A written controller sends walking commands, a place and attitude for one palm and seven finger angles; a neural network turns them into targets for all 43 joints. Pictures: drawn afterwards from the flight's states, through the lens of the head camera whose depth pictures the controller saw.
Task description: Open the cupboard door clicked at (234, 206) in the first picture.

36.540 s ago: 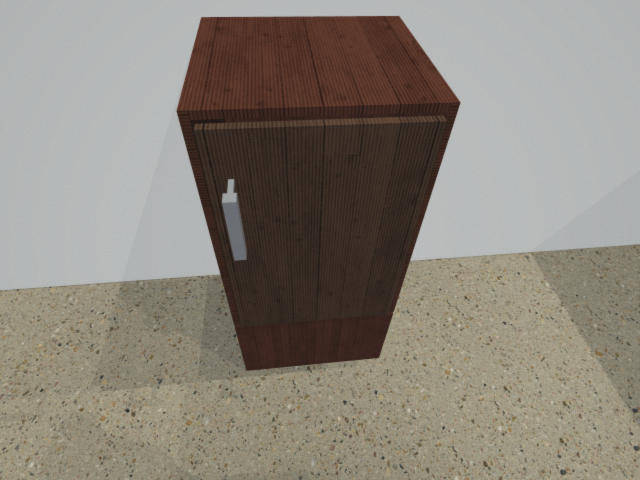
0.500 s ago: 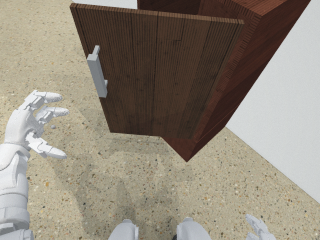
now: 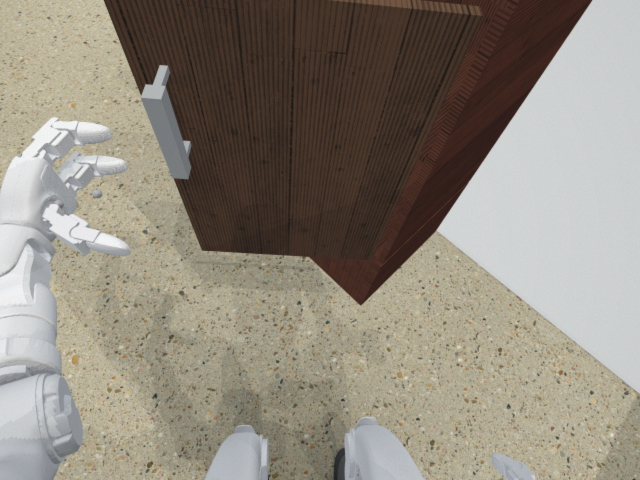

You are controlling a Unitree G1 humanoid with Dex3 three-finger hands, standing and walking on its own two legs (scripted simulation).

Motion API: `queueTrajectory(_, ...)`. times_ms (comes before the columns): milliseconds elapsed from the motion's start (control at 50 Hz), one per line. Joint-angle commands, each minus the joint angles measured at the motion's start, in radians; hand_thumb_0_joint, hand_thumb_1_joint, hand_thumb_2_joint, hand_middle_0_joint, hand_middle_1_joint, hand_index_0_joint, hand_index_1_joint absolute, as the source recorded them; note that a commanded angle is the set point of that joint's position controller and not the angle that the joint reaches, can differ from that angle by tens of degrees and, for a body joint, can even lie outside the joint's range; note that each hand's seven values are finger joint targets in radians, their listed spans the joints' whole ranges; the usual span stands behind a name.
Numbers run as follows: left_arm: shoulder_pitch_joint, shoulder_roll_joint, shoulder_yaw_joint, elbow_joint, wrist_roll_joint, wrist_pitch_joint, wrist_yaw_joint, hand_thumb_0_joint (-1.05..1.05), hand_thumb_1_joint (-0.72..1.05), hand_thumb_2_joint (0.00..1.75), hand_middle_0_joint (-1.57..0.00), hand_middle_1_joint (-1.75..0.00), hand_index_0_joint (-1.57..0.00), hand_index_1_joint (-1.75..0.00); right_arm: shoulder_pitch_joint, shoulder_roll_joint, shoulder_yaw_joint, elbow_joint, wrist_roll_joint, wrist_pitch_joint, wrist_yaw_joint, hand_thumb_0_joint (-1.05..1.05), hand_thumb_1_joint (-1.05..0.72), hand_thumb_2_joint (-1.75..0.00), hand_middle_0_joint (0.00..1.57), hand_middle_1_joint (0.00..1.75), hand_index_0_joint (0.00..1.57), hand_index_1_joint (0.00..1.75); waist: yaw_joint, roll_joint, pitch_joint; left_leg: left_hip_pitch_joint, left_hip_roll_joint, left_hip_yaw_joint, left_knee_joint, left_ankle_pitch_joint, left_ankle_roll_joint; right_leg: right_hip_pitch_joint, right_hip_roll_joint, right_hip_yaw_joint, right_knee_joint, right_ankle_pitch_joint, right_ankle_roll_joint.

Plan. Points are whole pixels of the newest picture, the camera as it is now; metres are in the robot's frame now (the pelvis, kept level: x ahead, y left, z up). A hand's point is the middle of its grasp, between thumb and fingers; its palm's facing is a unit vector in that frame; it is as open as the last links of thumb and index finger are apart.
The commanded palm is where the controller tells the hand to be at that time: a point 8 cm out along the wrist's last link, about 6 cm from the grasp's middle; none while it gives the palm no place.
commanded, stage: move the hooked fingers beside the handle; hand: left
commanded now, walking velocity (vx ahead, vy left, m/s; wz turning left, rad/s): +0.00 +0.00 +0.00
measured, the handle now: (172, 125) +0.56 +0.20 +0.06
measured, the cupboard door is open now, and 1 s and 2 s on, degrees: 44 44 44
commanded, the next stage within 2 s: slide the fingers in behind the handle in 1.30 s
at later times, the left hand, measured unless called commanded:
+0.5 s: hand (124, 150) +0.50 +0.24 +0.07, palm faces -0.06 -1.00 -0.01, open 14.0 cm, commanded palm +0.49 +0.29 +0.06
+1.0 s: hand (119, 150) +0.51 +0.25 +0.06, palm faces -0.06 -1.00 +0.00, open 14.0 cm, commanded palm +0.50 +0.29 +0.05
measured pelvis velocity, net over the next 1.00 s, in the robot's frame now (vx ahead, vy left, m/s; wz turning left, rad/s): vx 0.00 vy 0.01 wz -0.02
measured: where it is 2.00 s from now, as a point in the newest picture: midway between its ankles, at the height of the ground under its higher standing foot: outside the picture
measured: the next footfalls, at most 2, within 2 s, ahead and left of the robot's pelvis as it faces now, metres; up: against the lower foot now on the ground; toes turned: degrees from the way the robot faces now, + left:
none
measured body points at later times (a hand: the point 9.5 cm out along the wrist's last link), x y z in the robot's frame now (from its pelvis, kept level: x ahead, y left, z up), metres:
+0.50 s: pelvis -0.01 +0.01 -0.01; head +0.14 +0.04 +0.41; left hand +0.50 +0.30 +0.07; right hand +0.00 -0.27 -0.11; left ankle +0.01 +0.10 -0.66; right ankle +0.04 -0.13 -0.66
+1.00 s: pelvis +0.00 +0.01 -0.01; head +0.15 +0.05 +0.41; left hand +0.50 +0.31 +0.06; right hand +0.02 -0.26 -0.11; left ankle +0.01 +0.10 -0.66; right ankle +0.04 -0.13 -0.66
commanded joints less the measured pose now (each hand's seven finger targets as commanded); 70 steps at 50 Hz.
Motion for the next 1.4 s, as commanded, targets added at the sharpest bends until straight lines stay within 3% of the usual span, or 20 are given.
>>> queueTrajectory(0,-0.388,0.279,0.029,-0.132,-0.015,-0.057,-0.017,0.00,-0.50,0.30,-0.30,-1.20,-0.30,-1.20,0.114,-0.186,-0.074,-0.063,-0.003,-0.010,-0.010,0.00,-0.90,-0.90,0.20,0.30,0.20,0.30,-0.007,0.122,-0.412,0.238,-0.011,-0.030,-0.138,0.367,0.004,0.213,0.024,0.019,-0.100,0.253,-0.028)
queueTrajectory(100,-0.484,0.341,0.052,-0.071,0.001,-0.053,-0.015,0.00,-0.50,0.30,-0.30,-1.20,-0.30,-1.20,0.133,-0.194,-0.068,-0.051,-0.004,0.007,-0.017,0.00,-0.90,-0.90,0.20,0.30,0.20,0.30,-0.023,0.103,-0.406,0.192,-0.014,-0.036,-0.126,0.334,0.011,0.200,0.023,0.025,-0.098,0.235,-0.027)
queueTrajectory(240,-0.603,0.373,0.051,-0.071,0.025,-0.082,0.010,0.00,-0.50,0.30,-0.30,-1.20,-0.30,-1.20,0.162,-0.200,-0.064,-0.036,-0.016,0.020,-0.012,0.00,-0.90,-0.90,0.20,0.30,0.20,0.30,-0.041,0.182,-0.470,0.258,-0.009,-0.060,-0.106,0.378,0.003,0.130,0.029,0.011,-0.072,0.216,-0.033)
queueTrajectory(320,-0.657,0.379,0.029,0.025,0.058,-0.043,0.029,0.00,-0.50,0.30,-0.30,-1.20,-0.30,-1.20,0.174,-0.209,-0.057,-0.025,-0.018,0.033,-0.011,0.00,-0.90,-0.90,0.20,0.30,0.20,0.30,-0.070,0.167,-0.398,0.200,-0.004,-0.066,-0.106,0.303,0.005,0.073,0.027,0.007,-0.081,0.155,-0.026)
queueTrajectory(420,-0.715,0.440,0.057,-0.011,0.080,-0.050,0.046,0.00,-0.50,0.30,-0.30,-1.20,-0.30,-1.20,0.199,-0.210,-0.052,-0.036,-0.027,0.047,-0.007,0.00,-0.90,-0.90,0.20,0.30,0.20,0.30,-0.067,0.209,-0.517,0.236,-0.004,-0.069,-0.084,0.380,0.005,0.096,0.029,0.010,-0.061,0.208,-0.026)
queueTrajectory(480,-0.760,0.467,0.068,0.033,0.089,-0.048,0.053,0.00,-0.50,0.30,-0.30,-1.20,-0.30,-1.20,0.213,-0.214,-0.047,-0.025,-0.030,0.057,-0.005,0.00,-0.90,-0.90,0.20,0.30,0.20,0.30,-0.097,0.186,-0.486,0.214,0.003,-0.074,-0.072,0.378,0.007,0.070,0.035,0.006,-0.061,0.206,-0.022)
queueTrajectory(520,-0.728,0.454,0.055,0.081,0.095,-0.027,0.052,0.00,-0.50,0.30,-0.30,-1.20,-0.30,-1.20,0.216,-0.214,-0.042,-0.034,-0.028,0.063,-0.003,0.00,-0.90,-0.90,0.20,0.30,0.20,0.30,-0.097,0.167,-0.445,0.162,-0.001,-0.065,-0.077,0.333,0.014,0.079,0.035,0.008,-0.069,0.186,-0.021)
queueTrajectory(600,-0.656,0.501,0.098,0.015,0.099,-0.026,0.037,0.00,-0.50,0.30,-0.30,-1.20,-0.30,-1.20,0.235,-0.214,-0.046,-0.051,-0.035,0.080,0.004,0.00,-0.90,-0.90,0.20,0.30,0.20,0.30,-0.055,0.232,-0.564,0.255,0.004,-0.066,-0.074,0.477,0.003,0.120,0.037,0.003,-0.049,0.283,-0.027)
queueTrajectory(640,-0.607,0.486,0.106,-0.012,0.080,-0.032,0.027,0.00,-0.50,0.30,-0.30,-1.20,-0.30,-1.20,0.240,-0.211,-0.051,-0.063,-0.034,0.087,0.010,0.00,-0.90,-0.90,0.20,0.30,0.20,0.30,-0.047,0.214,-0.582,0.277,0.006,-0.068,-0.071,0.527,0.001,0.132,0.043,-0.001,-0.047,0.314,-0.029)
queueTrajectory(680,-0.636,0.454,0.083,-0.023,0.069,-0.029,0.019,0.00,-0.50,0.30,-0.30,-1.20,-0.30,-1.20,0.232,-0.211,-0.053,-0.056,-0.031,0.095,0.011,0.00,-0.90,-0.90,0.20,0.30,0.20,0.30,-0.069,0.192,-0.539,0.261,0.011,-0.066,-0.074,0.494,0.004,0.117,0.044,-0.001,-0.060,0.301,-0.021)
queueTrajectory(740,-0.639,0.491,0.122,-0.056,0.054,-0.037,0.021,0.00,-0.50,0.30,-0.30,-1.20,-0.30,-1.20,0.234,-0.214,-0.057,-0.058,-0.028,0.098,0.010,0.00,-0.90,-0.90,0.20,0.30,0.20,0.30,-0.060,0.195,-0.536,0.258,0.006,-0.059,-0.079,0.474,0.009,0.138,0.049,0.005,-0.068,0.298,-0.026)
queueTrajectory(840,-0.688,0.390,0.036,-0.078,0.062,-0.057,0.039,0.00,-0.50,0.30,-0.30,-1.20,-0.30,-1.20,0.232,-0.203,-0.058,-0.031,-0.031,0.097,0.010,0.00,-0.90,-0.90,0.20,0.30,0.20,0.30,-0.085,0.260,-0.472,0.353,0.016,-0.083,-0.092,0.508,-0.009,0.032,0.051,-0.016,-0.078,0.244,-0.031)
queueTrajectory(920,-0.668,0.338,0.001,0.025,0.070,-0.029,0.046,0.00,-0.50,0.30,-0.30,-1.20,-0.30,-1.20,0.228,-0.204,-0.057,-0.023,-0.029,0.100,0.009,0.00,-0.90,-0.90,0.20,0.30,0.20,0.30,-0.105,0.190,-0.414,0.288,0.011,-0.080,-0.095,0.429,-0.003,0.026,0.047,-0.015,-0.087,0.216,-0.026)
queueTrajectory(1000,-0.708,0.391,0.022,0.012,0.088,-0.033,0.053,0.00,-0.50,0.30,-0.30,-1.20,-0.30,-1.20,0.226,-0.208,-0.052,-0.029,-0.034,0.100,0.004,0.00,-0.90,-0.90,0.20,0.30,0.20,0.30,-0.092,0.231,-0.458,0.294,0.007,-0.086,-0.084,0.458,-0.008,0.026,0.041,-0.014,-0.064,0.228,-0.031)
queueTrajectory(1040,-0.707,0.382,0.027,-0.044,0.077,-0.057,0.057,0.00,-0.50,0.30,-0.30,-1.20,-0.30,-1.20,0.227,-0.202,-0.055,-0.035,-0.037,0.098,0.007,0.00,-0.90,-0.90,0.20,0.30,0.20,0.30,-0.084,0.273,-0.510,0.359,0.011,-0.090,-0.071,0.560,-0.018,0.020,0.043,-0.018,-0.054,0.268,-0.034)
queueTrajectory(1060,-0.690,0.426,0.063,-0.057,0.079,-0.066,0.059,0.00,-0.50,0.30,-0.30,-1.20,-0.30,-1.20,0.228,-0.207,-0.057,-0.035,-0.040,0.102,0.009,0.00,-0.90,-0.90,0.20,0.30,0.20,0.30,-0.068,0.269,-0.549,0.384,0.016,-0.097,-0.067,0.607,-0.028,0.035,0.043,-0.017,-0.050,0.284,-0.032)
queueTrajectory(1100,-0.690,0.399,0.054,-0.121,0.068,-0.081,0.061,0.00,-0.50,0.30,-0.30,-1.20,-0.30,-1.20,0.222,-0.200,-0.062,-0.040,-0.040,0.103,0.015,0.00,-0.90,-0.90,0.20,0.30,0.20,0.30,-0.062,0.295,-0.605,0.435,0.019,-0.099,-0.060,0.673,-0.034,0.048,0.043,-0.016,-0.048,0.314,-0.031)
queueTrajectory(1220,-0.617,0.399,0.053,0.011,0.074,-0.018,0.063,0.00,-0.50,0.30,-0.30,-1.20,-0.30,-1.20,0.214,-0.201,-0.054,-0.052,-0.027,0.115,0.012,0.00,-0.90,-0.90,0.20,0.30,0.20,0.30,-0.073,0.165,-0.466,0.247,0.004,-0.063,-0.085,0.470,0.003,0.124,0.045,-0.006,-0.073,0.294,-0.022)
queueTrajectory(1300,-0.633,0.421,0.064,-0.053,0.081,-0.047,0.066,0.00,-0.50,0.30,-0.30,-1.20,-0.30,-1.20,0.210,-0.197,-0.052,-0.056,-0.031,0.112,0.011,0.00,-0.90,-0.90,0.20,0.30,0.20,0.30,-0.062,0.208,-0.504,0.278,0.005,-0.064,-0.082,0.500,-0.002,0.127,0.044,-0.002,-0.065,0.309,-0.026)
queueTrajectory(1380,-0.664,0.394,0.049,-0.046,0.057,-0.074,0.049,0.00,-0.50,0.30,-0.30,-1.20,-0.30,-1.20,0.205,-0.198,-0.054,-0.044,-0.029,0.106,0.010,0.00,-0.90,-0.90,0.20,0.30,0.20,0.30,-0.081,0.193,-0.489,0.271,0.005,-0.062,-0.078,0.445,0.001,0.113,0.048,0.003,-0.074,0.276,-0.025)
